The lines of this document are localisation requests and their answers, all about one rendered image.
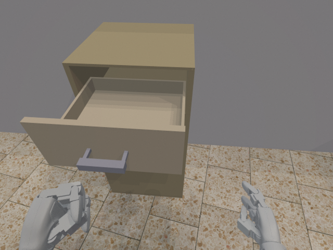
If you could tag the left robot hand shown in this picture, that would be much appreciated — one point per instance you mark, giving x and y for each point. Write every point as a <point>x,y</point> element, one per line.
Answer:
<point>65,205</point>

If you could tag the cabinet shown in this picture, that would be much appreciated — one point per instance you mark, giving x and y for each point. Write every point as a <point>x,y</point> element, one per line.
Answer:
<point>157,51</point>

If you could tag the right robot hand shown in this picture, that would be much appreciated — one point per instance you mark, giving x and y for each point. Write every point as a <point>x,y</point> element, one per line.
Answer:
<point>261,214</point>

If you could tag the handle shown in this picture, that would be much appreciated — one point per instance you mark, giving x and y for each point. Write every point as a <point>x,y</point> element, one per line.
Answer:
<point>102,165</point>

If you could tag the drawer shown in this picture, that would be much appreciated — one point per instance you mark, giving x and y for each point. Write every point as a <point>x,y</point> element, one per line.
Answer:
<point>111,115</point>

